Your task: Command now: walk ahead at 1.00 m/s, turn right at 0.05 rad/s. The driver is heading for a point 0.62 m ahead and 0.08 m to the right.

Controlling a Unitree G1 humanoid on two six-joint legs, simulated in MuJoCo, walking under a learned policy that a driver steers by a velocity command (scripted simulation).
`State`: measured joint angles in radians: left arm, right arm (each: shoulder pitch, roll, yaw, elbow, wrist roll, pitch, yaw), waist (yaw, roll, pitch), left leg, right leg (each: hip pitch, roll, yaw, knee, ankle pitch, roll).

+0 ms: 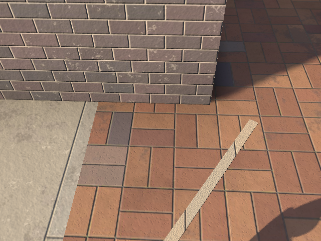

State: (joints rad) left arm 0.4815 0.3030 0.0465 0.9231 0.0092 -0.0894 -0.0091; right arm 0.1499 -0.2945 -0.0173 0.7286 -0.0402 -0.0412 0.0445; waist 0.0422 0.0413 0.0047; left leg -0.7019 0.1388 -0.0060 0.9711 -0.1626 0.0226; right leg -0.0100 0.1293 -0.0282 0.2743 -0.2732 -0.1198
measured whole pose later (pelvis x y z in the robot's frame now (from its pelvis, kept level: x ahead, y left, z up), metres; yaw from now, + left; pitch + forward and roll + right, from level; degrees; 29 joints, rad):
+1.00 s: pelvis +0.77 -0.02 +0.00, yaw -1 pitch -1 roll -2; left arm 0.10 0.25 0.01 0.91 0.02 -0.05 0.00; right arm 0.05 -0.26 -0.01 0.89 -0.02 -0.03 -0.06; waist 0.03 0.06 0.01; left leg -0.38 0.08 -0.06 0.61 -0.19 -0.05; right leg -0.25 0.11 -0.04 0.39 -0.13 -0.08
